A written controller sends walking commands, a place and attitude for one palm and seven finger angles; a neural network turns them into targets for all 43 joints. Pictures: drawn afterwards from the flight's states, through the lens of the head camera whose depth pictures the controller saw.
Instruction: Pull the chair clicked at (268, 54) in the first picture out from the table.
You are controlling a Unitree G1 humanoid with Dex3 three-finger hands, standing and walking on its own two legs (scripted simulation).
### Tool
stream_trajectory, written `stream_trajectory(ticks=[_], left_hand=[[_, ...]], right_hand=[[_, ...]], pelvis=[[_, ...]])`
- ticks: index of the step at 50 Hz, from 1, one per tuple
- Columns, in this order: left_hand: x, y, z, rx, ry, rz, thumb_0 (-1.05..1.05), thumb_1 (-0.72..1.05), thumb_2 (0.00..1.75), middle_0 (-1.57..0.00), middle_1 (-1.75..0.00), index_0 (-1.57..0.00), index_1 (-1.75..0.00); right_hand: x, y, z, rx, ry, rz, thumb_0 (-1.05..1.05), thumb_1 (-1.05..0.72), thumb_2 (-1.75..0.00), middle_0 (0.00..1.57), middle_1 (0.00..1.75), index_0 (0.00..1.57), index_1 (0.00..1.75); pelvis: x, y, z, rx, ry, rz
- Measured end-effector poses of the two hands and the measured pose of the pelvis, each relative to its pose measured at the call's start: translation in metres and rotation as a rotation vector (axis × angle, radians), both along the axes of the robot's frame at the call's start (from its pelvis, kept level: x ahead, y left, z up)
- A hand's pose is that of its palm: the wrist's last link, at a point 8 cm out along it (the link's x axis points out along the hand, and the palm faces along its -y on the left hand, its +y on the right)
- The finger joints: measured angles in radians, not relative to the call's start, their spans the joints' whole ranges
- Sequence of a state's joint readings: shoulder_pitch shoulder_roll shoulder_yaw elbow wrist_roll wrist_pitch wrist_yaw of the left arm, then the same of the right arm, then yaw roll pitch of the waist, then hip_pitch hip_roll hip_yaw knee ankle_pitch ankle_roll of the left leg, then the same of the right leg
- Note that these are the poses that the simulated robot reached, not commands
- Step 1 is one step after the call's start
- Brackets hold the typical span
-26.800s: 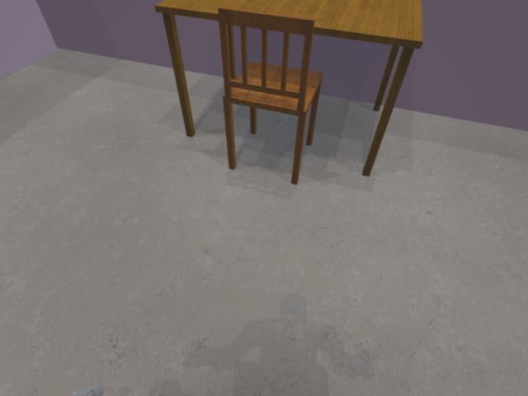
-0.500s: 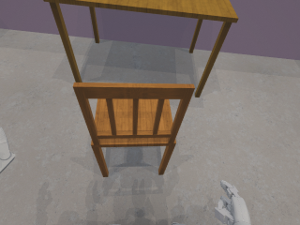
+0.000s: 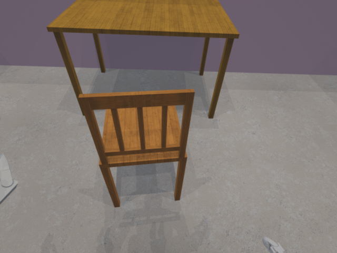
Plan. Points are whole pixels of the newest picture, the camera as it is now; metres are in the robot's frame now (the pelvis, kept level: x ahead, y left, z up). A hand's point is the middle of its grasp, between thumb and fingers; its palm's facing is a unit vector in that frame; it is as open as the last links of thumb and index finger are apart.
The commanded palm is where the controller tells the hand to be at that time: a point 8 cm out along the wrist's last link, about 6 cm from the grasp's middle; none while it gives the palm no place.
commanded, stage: stop stepping back and stand still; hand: left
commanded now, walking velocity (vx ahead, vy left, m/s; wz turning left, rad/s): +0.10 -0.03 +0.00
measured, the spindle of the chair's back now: (141, 129) +0.58 +0.11 -0.10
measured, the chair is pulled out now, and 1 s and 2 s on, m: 0.59 0.59 0.59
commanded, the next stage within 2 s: let the arm hang, fingers relaxed in 0.22 s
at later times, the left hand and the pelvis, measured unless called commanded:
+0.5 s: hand (81, 242) +0.18 +0.22 -0.09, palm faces +0.11 -0.95 -0.30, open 7.4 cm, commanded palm none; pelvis +0.01 +0.00 +0.00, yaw +1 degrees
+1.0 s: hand out of the picture -0.02 +0.19 -0.17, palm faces +0.07 -0.97 -0.23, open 7.3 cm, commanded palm none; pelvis +0.01 +0.00 +0.01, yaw +2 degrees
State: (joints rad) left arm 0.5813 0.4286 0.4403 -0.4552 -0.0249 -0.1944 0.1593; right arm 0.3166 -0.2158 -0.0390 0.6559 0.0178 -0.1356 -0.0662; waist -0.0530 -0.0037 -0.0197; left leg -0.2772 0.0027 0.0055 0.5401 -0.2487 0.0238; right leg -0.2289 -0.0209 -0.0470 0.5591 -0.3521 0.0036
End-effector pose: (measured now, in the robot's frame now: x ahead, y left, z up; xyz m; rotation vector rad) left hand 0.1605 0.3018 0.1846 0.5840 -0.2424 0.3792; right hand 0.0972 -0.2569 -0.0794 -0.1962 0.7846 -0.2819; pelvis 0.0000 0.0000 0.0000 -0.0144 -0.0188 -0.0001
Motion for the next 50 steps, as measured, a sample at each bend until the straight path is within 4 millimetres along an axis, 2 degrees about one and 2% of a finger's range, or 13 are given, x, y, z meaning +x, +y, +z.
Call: stream_trajectory(ticks=[8,16,17,19,21,23,26,29,30,33,39,44,50], left_hand=[[-0.009,-0.011,-0.001,-0.023,0.000,0.015,0.02,0.88,0.89,-0.22,-0.30,-0.21,-0.30],[0.010,-0.006,-0.007,-0.057,0.016,0.025,0.02,0.88,0.89,-0.22,-0.30,-0.21,-0.30],[0.014,-0.005,-0.013,-0.046,0.042,0.017,0.02,0.88,0.89,-0.22,-0.30,-0.21,-0.30],[0.028,-0.001,-0.055,-0.109,0.200,0.025,0.01,0.89,0.89,-0.21,-0.30,-0.21,-0.30],[0.034,-0.002,-0.119,-0.241,0.434,0.067,0.01,0.89,0.90,-0.20,-0.30,-0.20,-0.30],[0.025,-0.015,-0.187,-0.373,0.690,0.102,0.01,0.90,0.90,-0.20,-0.30,-0.20,-0.30],[-0.014,-0.053,-0.270,-0.531,1.040,0.105,0.01,0.90,0.89,-0.20,-0.30,-0.19,-0.30],[-0.067,-0.094,-0.318,-0.666,1.293,0.096,0.01,0.91,0.89,-0.20,-0.30,-0.20,-0.30],[-0.075,-0.094,-0.323,-0.720,1.281,0.151,-0.02,0.95,0.89,-0.21,-0.30,-0.20,-0.30],[-0.096,-0.083,-0.328,-0.723,1.317,0.205,-0.06,1.02,0.89,-0.21,-0.30,-0.21,-0.30],[-0.146,-0.064,-0.326,-0.676,1.476,0.288,-0.03,0.98,0.89,-0.21,-0.30,-0.20,-0.30],[-0.176,-0.059,-0.320,-0.656,1.551,0.348,-0.01,0.94,0.89,-0.20,-0.30,-0.20,-0.30],[-0.191,-0.068,-0.317,-0.662,1.579,0.362,0.00,0.91,0.89,-0.20,-0.30,-0.20,-0.30]], right_hand=[[0.018,0.013,-0.009,0.053,0.016,0.080,0.02,-0.90,-0.89,0.20,0.30,0.20,0.29],[0.052,0.020,0.002,0.046,-0.032,0.099,0.02,-0.90,-0.89,0.20,0.30,0.20,0.30],[0.057,0.020,0.002,0.052,-0.039,0.116,0.02,-0.90,-0.89,0.20,0.30,0.20,0.29],[0.064,0.021,-0.008,0.067,-0.012,0.148,0.01,-0.90,-0.89,0.20,0.30,0.20,0.29],[0.065,0.023,-0.021,0.081,0.041,0.162,0.01,-0.90,-0.89,0.20,0.30,0.20,0.29],[0.060,0.027,-0.030,0.092,0.096,0.165,0.01,-0.90,-0.89,0.20,0.30,0.20,0.29],[0.042,0.032,-0.036,0.096,0.183,0.152,0.01,-0.90,-0.89,0.20,0.30,0.20,0.29],[0.014,0.033,-0.039,0.087,0.290,0.129,0.01,-0.90,-0.89,0.20,0.30,0.20,0.29],[0.003,0.034,-0.039,0.082,0.333,0.124,0.01,-0.90,-0.89,0.20,0.30,0.20,0.29],[-0.027,0.029,-0.041,0.061,0.447,0.093,0.01,-0.92,-0.89,0.20,0.30,0.20,0.29],[-0.069,0.021,-0.046,0.065,0.567,0.045,0.00,-0.93,-0.89,0.20,0.30,0.20,0.29],[-0.090,0.028,-0.053,0.105,0.615,0.035,0.01,-0.92,-0.89,0.20,0.30,0.20,0.29],[-0.099,0.043,-0.061,0.161,0.628,0.040,0.01,-0.91,-0.89,0.20,0.30,0.20,0.29]], pelvis=[[-0.001,-0.006,0.000,-0.018,0.002,-0.005],[0.010,-0.003,0.003,-0.007,-0.003,-0.004],[0.011,-0.003,0.003,-0.008,0.008,0.001],[0.011,-0.001,0.000,-0.002,0.029,0.011],[0.011,0.002,-0.003,0.001,0.040,0.018],[0.011,0.004,-0.004,0.006,0.039,0.023],[0.013,0.003,-0.005,0.013,0.024,0.024],[0.015,0.001,-0.003,0.011,0.011,0.025],[0.014,0.000,-0.002,0.007,0.010,0.032],[0.014,-0.002,0.001,-0.003,0.008,0.043],[0.014,0.000,0.005,-0.005,0.003,0.045],[0.013,0.001,0.006,0.001,-0.002,0.042],[0.012,0.001,0.006,0.006,-0.008,0.034]])
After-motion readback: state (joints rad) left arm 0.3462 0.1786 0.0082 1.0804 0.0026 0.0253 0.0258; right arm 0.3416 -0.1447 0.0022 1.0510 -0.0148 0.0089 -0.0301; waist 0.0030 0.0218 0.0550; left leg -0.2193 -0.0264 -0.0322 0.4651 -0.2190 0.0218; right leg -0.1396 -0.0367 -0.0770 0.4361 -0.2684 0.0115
